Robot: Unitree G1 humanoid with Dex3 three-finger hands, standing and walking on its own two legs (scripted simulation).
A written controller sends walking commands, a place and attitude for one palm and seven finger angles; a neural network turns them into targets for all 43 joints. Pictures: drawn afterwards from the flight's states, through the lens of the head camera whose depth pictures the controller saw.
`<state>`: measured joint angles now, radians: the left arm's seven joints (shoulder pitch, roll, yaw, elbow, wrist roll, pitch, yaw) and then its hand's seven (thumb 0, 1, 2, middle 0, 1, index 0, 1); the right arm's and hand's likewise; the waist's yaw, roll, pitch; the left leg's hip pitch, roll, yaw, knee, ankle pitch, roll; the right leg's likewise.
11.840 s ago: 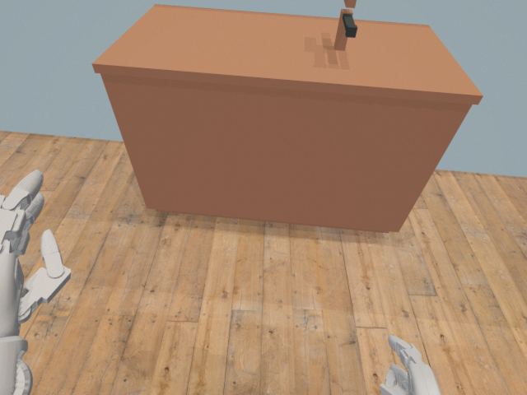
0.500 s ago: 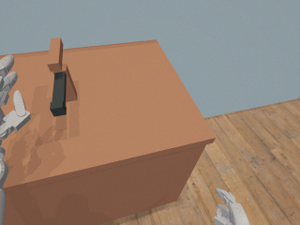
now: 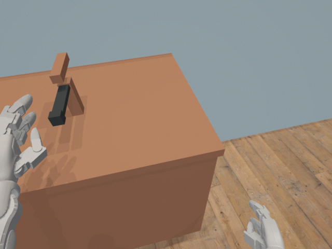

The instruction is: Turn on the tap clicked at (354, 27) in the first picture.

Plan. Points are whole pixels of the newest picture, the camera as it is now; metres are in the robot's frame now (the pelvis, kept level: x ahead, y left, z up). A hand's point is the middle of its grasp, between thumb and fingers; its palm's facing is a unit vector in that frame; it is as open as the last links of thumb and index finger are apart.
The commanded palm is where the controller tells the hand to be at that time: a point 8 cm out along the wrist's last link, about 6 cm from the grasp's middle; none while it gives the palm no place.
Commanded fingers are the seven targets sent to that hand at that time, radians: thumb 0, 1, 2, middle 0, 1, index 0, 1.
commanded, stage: turn the palm inward beside the body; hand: left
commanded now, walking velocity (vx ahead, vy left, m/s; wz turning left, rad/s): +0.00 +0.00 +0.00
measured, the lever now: (57, 118) +0.35 +0.32 +0.15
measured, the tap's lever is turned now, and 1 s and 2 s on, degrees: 0 0 0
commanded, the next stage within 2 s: reach beside the lever's end, fingers flat in 1.56 s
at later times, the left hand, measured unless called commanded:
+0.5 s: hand (40, 153) +0.22 +0.26 +0.20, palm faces +0.45 -0.86 -0.22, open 7.4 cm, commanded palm +0.17 +0.29 +0.20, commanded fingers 0.00 0.90 0.90 -0.20 -0.30 -0.20 -0.30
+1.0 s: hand (32, 167) +0.18 +0.25 +0.20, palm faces +0.49 -0.86 -0.15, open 7.4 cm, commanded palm +0.13 +0.29 +0.21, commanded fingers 0.00 0.90 0.90 -0.20 -0.30 -0.20 -0.30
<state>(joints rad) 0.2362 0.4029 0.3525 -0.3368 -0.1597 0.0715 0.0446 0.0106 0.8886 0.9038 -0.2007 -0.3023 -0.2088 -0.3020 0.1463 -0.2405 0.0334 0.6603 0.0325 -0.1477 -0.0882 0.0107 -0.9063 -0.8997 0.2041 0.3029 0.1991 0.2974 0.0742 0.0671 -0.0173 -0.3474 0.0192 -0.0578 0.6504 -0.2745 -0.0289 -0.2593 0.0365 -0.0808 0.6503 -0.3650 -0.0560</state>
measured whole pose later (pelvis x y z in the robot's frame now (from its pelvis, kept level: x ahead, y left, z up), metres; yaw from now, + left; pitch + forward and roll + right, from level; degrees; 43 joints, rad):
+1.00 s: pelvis +0.00 +0.01 +0.00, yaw +1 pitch -4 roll +0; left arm 0.40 0.28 0.29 -0.68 -0.25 0.34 0.19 0.01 0.89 0.90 -0.20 -0.30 -0.21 -0.30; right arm 0.14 -0.23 0.07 0.67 0.06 -0.21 -0.10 0.01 -0.91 -0.90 0.20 0.30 0.20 0.30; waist 0.10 0.06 -0.04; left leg -0.28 -0.01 -0.05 0.61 -0.26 -0.02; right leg -0.19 0.01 -0.08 0.61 -0.35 -0.04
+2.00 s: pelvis +0.02 -0.01 +0.01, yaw +1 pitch -4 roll +0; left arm 0.30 0.29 0.36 -0.52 -0.29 0.39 0.17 0.01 0.89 0.90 -0.20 -0.30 -0.21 -0.30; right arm 0.15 -0.24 0.05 0.69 0.07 -0.22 -0.12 0.01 -0.91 -0.90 0.20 0.30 0.20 0.30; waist 0.09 0.07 -0.05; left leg -0.25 0.02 -0.07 0.57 -0.26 -0.04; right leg -0.15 0.04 -0.09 0.56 -0.36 -0.07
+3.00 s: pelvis +0.02 +0.01 +0.01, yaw +0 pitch -2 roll +0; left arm 0.06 0.35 0.43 -0.10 -0.26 0.25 0.12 0.01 0.89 0.90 -0.17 -0.21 -0.17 -0.21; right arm 0.16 -0.24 0.04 0.71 0.07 -0.18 -0.13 0.01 -0.91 -0.90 0.20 0.30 0.20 0.30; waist 0.06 0.05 -0.02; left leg -0.26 0.00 -0.04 0.53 -0.23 -0.02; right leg -0.17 0.02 -0.07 0.52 -0.32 -0.04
